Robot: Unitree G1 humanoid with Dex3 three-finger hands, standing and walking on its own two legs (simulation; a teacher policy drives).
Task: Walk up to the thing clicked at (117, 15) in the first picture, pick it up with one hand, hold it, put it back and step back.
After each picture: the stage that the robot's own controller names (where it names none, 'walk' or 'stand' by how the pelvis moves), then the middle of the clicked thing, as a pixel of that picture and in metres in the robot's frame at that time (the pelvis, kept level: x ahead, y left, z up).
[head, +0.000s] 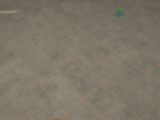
stand; (118, 12) +2.15 -0.50 -0.72
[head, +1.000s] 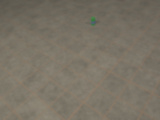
walk; (93, 21) +2.05 -0.02 -0.69
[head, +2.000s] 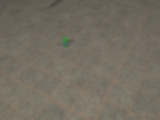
walk; (65, 42) +1.41 +0.29 -0.72
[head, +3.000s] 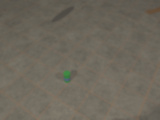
walk; (67, 76) +0.88 +0.20 -0.70
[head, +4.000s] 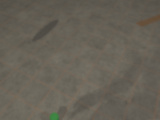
walk; (54, 119) +0.48 +0.20 -0.70
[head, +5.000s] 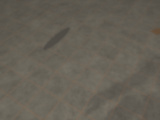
stand; out of the picture +0.38 +0.20 -0.72
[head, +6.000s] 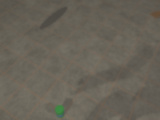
walk; (60, 111) +0.46 +0.16 -0.69
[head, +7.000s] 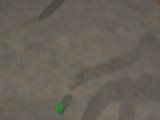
stand; (59, 108) +0.40 +0.18 -0.69
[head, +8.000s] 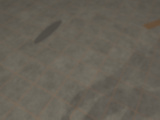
walk; out of the picture +0.36 +0.18 -0.70
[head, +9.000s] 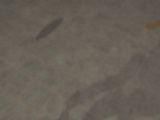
walk; out of the picture +0.39 +0.17 -0.70
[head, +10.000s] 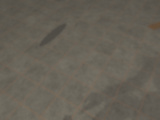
stand; out of the picture +0.40 +0.22 -0.69
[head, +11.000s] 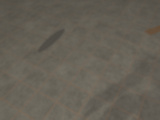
stand; out of the picture +0.37 +0.21 -0.72
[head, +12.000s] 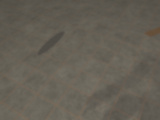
stand; out of the picture +0.36 +0.21 -0.73
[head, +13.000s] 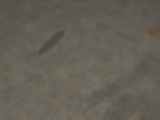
go down; out of the picture +0.35 +0.21 -0.72
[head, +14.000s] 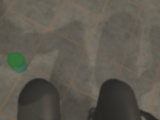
go down; (18, 63) +0.42 +0.26 -0.30
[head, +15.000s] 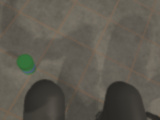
approach; (27, 65) +0.42 +0.25 -0.29
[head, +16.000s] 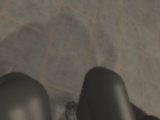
close in; out of the picture +0.40 +0.29 -0.22
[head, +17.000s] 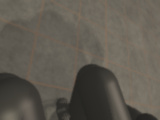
close; out of the picture +0.40 +0.30 -0.22
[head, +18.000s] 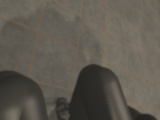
lift; out of the picture +0.38 +0.29 -0.22
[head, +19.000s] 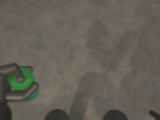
lift; (25, 85) +0.33 +0.21 -0.01
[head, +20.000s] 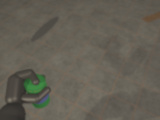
hold; (38, 92) +0.33 +0.18 +0.00
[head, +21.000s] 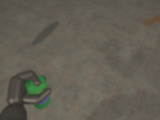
hold; (39, 92) +0.33 +0.18 +0.00
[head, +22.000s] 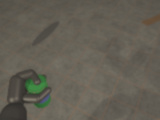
hold; (39, 92) +0.33 +0.17 +0.01
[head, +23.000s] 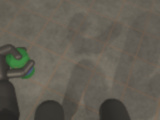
crouch; (22, 64) +0.41 +0.22 -0.07
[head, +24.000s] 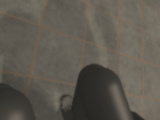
lower; out of the picture +0.42 +0.30 -0.22
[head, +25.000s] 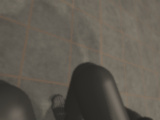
lower; out of the picture +0.42 +0.32 -0.22
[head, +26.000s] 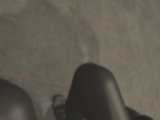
lower; out of the picture +0.42 +0.32 -0.22
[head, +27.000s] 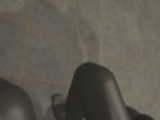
lower; out of the picture +0.42 +0.32 -0.23
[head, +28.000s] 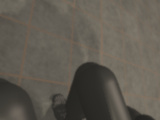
loosen; out of the picture +0.41 +0.32 -0.22
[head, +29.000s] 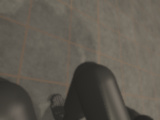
withdraw; out of the picture +0.41 +0.31 -0.23
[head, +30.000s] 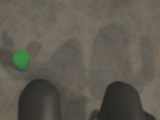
walk; (22, 62) +0.44 +0.26 -0.29
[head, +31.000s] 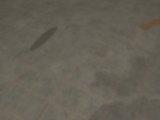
stand; out of the picture +0.38 +0.20 -0.65
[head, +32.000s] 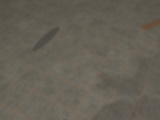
stand; out of the picture +0.39 +0.22 -0.67
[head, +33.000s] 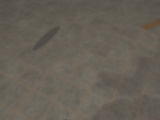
stand; out of the picture +0.38 +0.21 -0.67
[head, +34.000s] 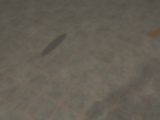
stand; out of the picture +0.41 +0.20 -0.72
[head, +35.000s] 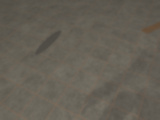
stand; out of the picture +0.37 +0.21 -0.73
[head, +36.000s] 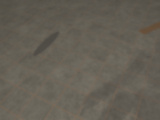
walk; out of the picture +0.37 +0.22 -0.73
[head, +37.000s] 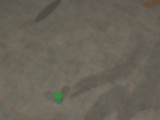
walk; (58, 98) +0.53 +0.19 -0.71
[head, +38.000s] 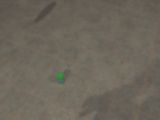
walk; (60, 78) +0.78 +0.29 -0.70
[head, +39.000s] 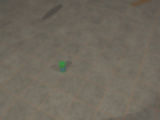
stand; (62, 67) +1.01 +0.24 -0.70
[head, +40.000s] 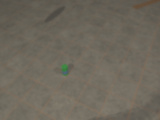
stand; (64, 70) +1.00 +0.22 -0.72
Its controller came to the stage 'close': yes
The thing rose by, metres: 0.71
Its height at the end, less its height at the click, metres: +0.00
